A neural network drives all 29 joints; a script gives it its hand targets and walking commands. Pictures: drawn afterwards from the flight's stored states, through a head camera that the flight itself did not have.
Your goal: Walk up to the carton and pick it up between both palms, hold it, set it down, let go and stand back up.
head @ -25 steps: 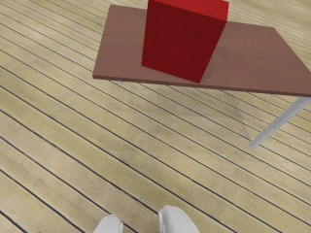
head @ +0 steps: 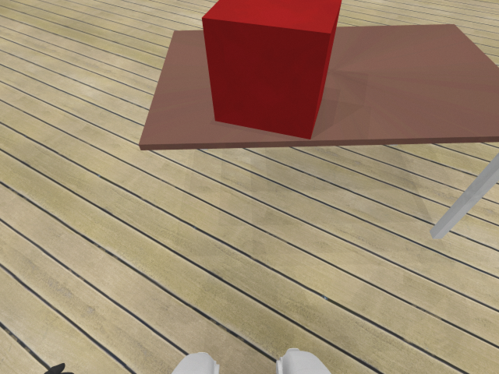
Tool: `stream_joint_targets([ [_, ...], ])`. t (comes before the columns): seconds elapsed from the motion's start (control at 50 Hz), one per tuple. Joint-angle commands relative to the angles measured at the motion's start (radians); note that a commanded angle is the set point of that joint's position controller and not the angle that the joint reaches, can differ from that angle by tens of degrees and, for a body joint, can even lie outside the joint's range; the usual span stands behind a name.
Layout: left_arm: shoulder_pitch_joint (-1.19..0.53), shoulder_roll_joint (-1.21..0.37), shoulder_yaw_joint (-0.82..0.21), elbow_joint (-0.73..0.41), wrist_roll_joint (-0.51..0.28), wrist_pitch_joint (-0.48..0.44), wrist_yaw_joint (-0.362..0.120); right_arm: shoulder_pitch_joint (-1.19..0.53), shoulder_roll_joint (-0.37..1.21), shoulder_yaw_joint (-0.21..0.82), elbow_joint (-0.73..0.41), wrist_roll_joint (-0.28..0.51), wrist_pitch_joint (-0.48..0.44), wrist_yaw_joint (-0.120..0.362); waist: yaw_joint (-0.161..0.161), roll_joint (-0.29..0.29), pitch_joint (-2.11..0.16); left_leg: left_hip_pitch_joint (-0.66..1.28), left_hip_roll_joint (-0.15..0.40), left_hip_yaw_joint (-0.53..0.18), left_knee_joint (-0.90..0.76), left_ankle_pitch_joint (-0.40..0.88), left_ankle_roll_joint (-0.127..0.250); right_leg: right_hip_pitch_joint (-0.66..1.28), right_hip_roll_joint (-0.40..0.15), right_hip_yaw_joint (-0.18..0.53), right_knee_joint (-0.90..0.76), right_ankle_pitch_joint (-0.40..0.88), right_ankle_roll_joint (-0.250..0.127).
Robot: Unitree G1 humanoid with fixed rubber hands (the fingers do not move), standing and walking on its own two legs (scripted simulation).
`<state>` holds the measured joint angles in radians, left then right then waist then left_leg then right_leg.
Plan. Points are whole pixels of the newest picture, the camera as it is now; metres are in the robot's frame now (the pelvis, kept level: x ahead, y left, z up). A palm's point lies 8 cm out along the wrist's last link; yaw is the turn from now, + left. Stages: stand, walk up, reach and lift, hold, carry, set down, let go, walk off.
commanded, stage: walk up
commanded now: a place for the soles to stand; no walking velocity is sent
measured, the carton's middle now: (272, 66) +0.84 -0.06 +0.05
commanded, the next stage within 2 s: none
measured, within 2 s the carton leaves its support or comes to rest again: neither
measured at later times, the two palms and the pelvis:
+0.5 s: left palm out of the picture +0.09 +0.39 -0.11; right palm out of the picture +0.07 -0.25 -0.09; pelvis +0.02 +0.07 +0.00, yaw +1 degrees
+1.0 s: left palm out of the picture +0.09 +0.38 -0.11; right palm out of the picture +0.08 -0.25 -0.09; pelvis +0.02 +0.06 +0.00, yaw +1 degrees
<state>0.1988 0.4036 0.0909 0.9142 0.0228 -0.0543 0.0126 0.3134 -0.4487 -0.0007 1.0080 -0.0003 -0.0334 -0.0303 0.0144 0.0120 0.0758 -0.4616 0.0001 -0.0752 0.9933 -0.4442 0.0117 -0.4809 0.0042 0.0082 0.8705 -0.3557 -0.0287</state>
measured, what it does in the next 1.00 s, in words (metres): steps on the spot: left foot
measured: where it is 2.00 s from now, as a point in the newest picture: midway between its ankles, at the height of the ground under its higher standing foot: (269, 367)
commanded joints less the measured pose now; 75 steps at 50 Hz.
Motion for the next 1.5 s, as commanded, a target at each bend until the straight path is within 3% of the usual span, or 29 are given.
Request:
stream_joint_targets([
  [0.0, 0.015, 0.271, 0.055, -0.033, -0.007, -0.017, 0.019, -0.019, -0.205, -0.083, -0.035, -0.025, -0.003, 0.007, 0.020, -0.168, -0.106, -0.161, 0.075, -0.022, -0.072, -0.068, 0.014, 0.317, -0.292, 0.457, -0.436, -0.150, -0.115],
  [0.04, -0.014, 0.272, 0.048, -0.044, -0.009, -0.010, 0.014, 0.005, -0.195, -0.082, -0.028, -0.029, -0.017, 0.007, -0.003, -0.162, -0.100, -0.062, 0.071, 0.006, -0.150, -0.066, 0.027, 0.219, -0.292, 0.403, -0.381, -0.082, -0.157],
  [0.08, -0.075, 0.241, 0.031, -0.055, -0.019, 0.004, 0.005, 0.090, -0.176, -0.083, 0.006, -0.028, -0.036, 0.007, -0.058, -0.120, -0.122, 0.159, 0.036, 0.042, -0.365, 0.092, 0.040, 0.087, -0.217, 0.241, -0.250, 0.041, -0.107],
  [0.1, -0.069, 0.201, 0.018, -0.058, -0.026, 0.012, 0.001, 0.117, -0.193, -0.089, 0.008, -0.038, -0.044, 0.002, -0.065, -0.035, -0.138, 0.200, 0.061, -0.067, -0.456, 0.102, 0.055, 0.045, -0.153, 0.170, -0.129, 0.085, -0.060],
  [0.12, -0.056, 0.157, 0.002, -0.067, -0.036, 0.019, 0.000, 0.077, -0.229, -0.092, -0.014, -0.046, -0.049, -0.002, -0.044, 0.116, -0.128, 0.201, 0.178, -0.336, -0.559, 0.088, 0.099, -0.029, -0.067, 0.064, 0.041, 0.027, -0.007],
  [0.14, -0.053, 0.155, -0.005, -0.070, -0.035, 0.025, 0.003, -0.018, -0.270, -0.090, -0.048, -0.039, -0.048, 0.000, -0.019, 0.142, -0.067, 0.179, 0.260, -0.536, -0.635, -0.014, 0.148, -0.138, 0.000, -0.002, 0.070, -0.179, 0.016],
  [0.16, -0.055, 0.210, 0.010, -0.058, -0.025, 0.021, 0.009, -0.051, -0.302, -0.096, -0.055, -0.037, -0.044, 0.008, -0.027, 0.151, -0.070, 0.156, 0.295, -0.588, -0.637, -0.057, 0.217, -0.122, -0.011, 0.027, 0.081, -0.248, 0.009],
  [0.28, 0.062, 0.212, 0.019, 0.010, -0.024, -0.012, 0.004, -0.141, -0.174, -0.065, -0.096, -0.006, -0.029, 0.014, 0.043, 0.053, -0.152, -0.061, 0.099, -0.196, -0.354, 0.248, 0.077, 0.337, -0.087, 0.112, -0.257, 0.090, -0.047],
  [0.34, 0.020, 0.275, 0.022, 0.004, -0.013, -0.015, 0.006, -0.072, -0.175, -0.068, -0.078, -0.015, -0.023, 0.014, 0.007, -0.014, -0.160, -0.035, 0.037, -0.104, -0.284, 0.018, 0.055, 0.263, -0.226, 0.314, -0.345, -0.181, -0.142],
  [0.38, -0.058, 0.246, 0.004, -0.010, -0.018, -0.003, 0.001, -0.026, -0.183, -0.077, -0.055, -0.028, -0.029, 0.014, -0.036, 0.015, -0.108, 0.052, 0.065, -0.172, -0.441, -0.042, 0.076, 0.119, -0.166, 0.209, -0.269, -0.178, -0.094],
  [0.42, -0.093, 0.173, -0.016, -0.017, -0.023, 0.007, -0.002, -0.060, -0.217, -0.080, -0.067, -0.034, -0.040, 0.015, -0.034, 0.141, -0.054, 0.144, 0.195, -0.441, -0.599, -0.002, 0.134, -0.038, -0.031, 0.007, -0.075, -0.094, -0.004],
  [0.46, -0.065, 0.196, -0.008, -0.009, -0.023, 0.002, 0.003, -0.070, -0.246, -0.084, -0.083, -0.031, -0.045, 0.013, -0.023, 0.140, -0.052, 0.185, 0.249, -0.511, -0.563, 0.181, 0.177, -0.060, -0.038, 0.019, -0.070, -0.174, -0.003],
  [0.58, 0.001, 0.238, 0.007, 0.009, -0.019, -0.024, 0.003, -0.132, -0.167, -0.062, -0.121, -0.010, -0.037, 0.009, 0.019, 0.050, -0.180, 0.000, 0.081, -0.160, -0.342, 0.378, 0.066, 0.316, -0.136, 0.137, -0.214, 0.249, -0.076],
  [0.62, -0.007, 0.254, 0.007, 0.008, -0.021, -0.020, 0.005, -0.105, -0.168, -0.066, -0.111, -0.012, -0.034, 0.007, 0.004, 0.020, -0.190, 0.025, 0.067, -0.145, -0.327, 0.303, 0.063, 0.285, -0.172, 0.173, -0.197, 0.225, -0.103],
  [0.74, -0.060, 0.188, -0.017, -0.003, -0.019, -0.005, 0.000, -0.147, -0.213, -0.072, -0.118, -0.025, -0.035, 0.016, -0.002, 0.131, -0.098, 0.076, 0.182, -0.370, -0.519, 0.133, 0.139, 0.105, -0.043, 0.013, -0.143, -0.038, -0.023],
  [0.88, -0.038, 0.239, -0.002, 0.011, -0.016, -0.016, 0.002, -0.145, -0.174, -0.059, -0.112, -0.018, -0.028, 0.016, 0.004, 0.043, -0.147, 0.007, 0.068, -0.174, -0.411, 0.149, 0.062, 0.252, -0.140, 0.161, -0.251, 0.040, -0.082],
  [0.98, -0.080, 0.193, -0.017, 0.000, -0.020, -0.004, -0.002, -0.161, -0.200, -0.064, -0.109, -0.025, -0.033, 0.017, 0.000, 0.116, -0.111, 0.073, 0.142, -0.314, -0.512, 0.145, 0.109, 0.138, -0.052, 0.029, -0.152, 0.024, -0.026],
  [1.0, -0.065, 0.235, 0.018, -0.058, 0.009, 0.001, -0.040, -0.020, -0.312, -0.120, -0.103, -0.016, -0.062, 0.024, -0.035, 0.091, -0.118, 0.216, 0.223, -0.486, -0.584, -0.261, 0.163, -0.057, -0.006, 0.047, -0.017, -0.279, -0.047],
  [1.04, -0.170, 0.263, 0.027, -0.091, 0.028, 0.013, -0.051, 0.088, -0.363, -0.147, -0.071, -0.019, -0.081, 0.011, -0.114, 0.116, -0.002, 0.413, 0.352, -0.729, -0.771, -0.602, 0.217, -0.455, -0.053, 0.051, 0.243, -0.224, -0.010],
  [1.08, -0.178, 0.258, 0.024, -0.084, 0.018, 0.018, -0.058, 0.065, -0.345, -0.141, -0.071, -0.021, -0.086, 0.003, -0.104, 0.078, 0.072, 0.387, 0.328, -0.679, -0.771, -0.549, 0.176, -0.501, -0.085, 0.083, 0.238, -0.120, -0.006],
  [1.24, -0.143, 0.265, 0.059, -0.098, 0.010, -0.002, -0.078, -0.068, -0.327, -0.123, -0.064, -0.034, -0.093, 0.013, -0.040, 0.108, 0.128, 0.131, 0.306, -0.466, -0.655, -0.246, 0.246, -0.192, -0.101, 0.027, 0.047, -0.153, 0.020],
  [1.28, 0.055, 0.242, 0.069, -0.030, -0.005, -0.018, -0.069, -0.198, -0.291, -0.108, -0.080, -0.039, -0.087, 0.015, 0.091, 0.083, 0.055, -0.073, 0.235, -0.284, -0.451, -0.038, 0.179, 0.204, -0.070, -0.031, -0.149, -0.040, -0.009],
  [1.3, 0.258, 0.272, 0.096, 0.035, -0.007, -0.029, -0.053, -0.221, -0.217, -0.083, -0.090, -0.048, -0.083, 0.015, 0.192, -0.076, -0.042, -0.203, 0.140, -0.124, -0.115, 0.208, 0.108, 0.514, -0.028, -0.006, -0.265, -0.102, -0.030],
  [1.32, 0.399, 0.363, 0.119, 0.050, 0.003, -0.036, -0.035, -0.171, -0.078, -0.041, -0.100, -0.029, -0.086, 0.016, 0.233, -0.440, -0.092, -0.354, -0.049, 0.007, 0.318, 0.033, 0.026, 0.614, -0.221, 0.379, -0.450, -0.295, -0.034],
  [1.34, 0.315, 0.402, 0.105, 0.020, -0.018, -0.041, -0.029, -0.119, -0.108, -0.045, -0.109, -0.017, -0.078, 0.007, 0.136, -0.436, -0.047, -0.487, -0.125, -0.025, 0.351, -0.124, -0.004, 0.608, -0.338, 0.768, -0.690, -0.316, -0.037],
  [1.36, 0.204, 0.415, 0.102, -0.017, -0.035, -0.037, -0.025, -0.085, -0.193, -0.066, -0.088, -0.016, -0.066, 0.003, 0.070, -0.256, -0.049, -0.467, -0.075, -0.049, 0.379, -0.081, -0.009, 0.624, -0.422, 0.899, -0.743, -0.313, -0.059],
  [1.4, 0.134, 0.359, 0.088, -0.020, -0.039, -0.040, -0.012, -0.101, -0.211, -0.068, -0.056, -0.007, -0.056, 0.007, 0.042, -0.117, 0.037, -0.377, -0.002, -0.053, 0.358, 0.046, -0.005, 0.508, -0.335, 0.659, -0.665, 0.058, 0.050],
  [1.44, 0.144, 0.278, 0.062, -0.005, -0.031, -0.043, -0.004, -0.099, -0.154, -0.063, -0.056, 0.002, -0.044, 0.018, 0.032, -0.190, 0.062, -0.277, 0.013, -0.036, 0.261, 0.106, 0.002, 0.429, -0.230, 0.395, -0.569, 0.441, 0.114],
  [1.48, 0.166, 0.237, 0.048, -0.010, -0.030, -0.043, -0.002, -0.082, -0.146, -0.066, -0.069, 0.000, -0.034, 0.026, 0.032, -0.180, 0.053, -0.214, 0.005, -0.027, 0.179, 0.146, 0.001, 0.439, -0.195, 0.288, -0.543, 0.555, 0.107],
])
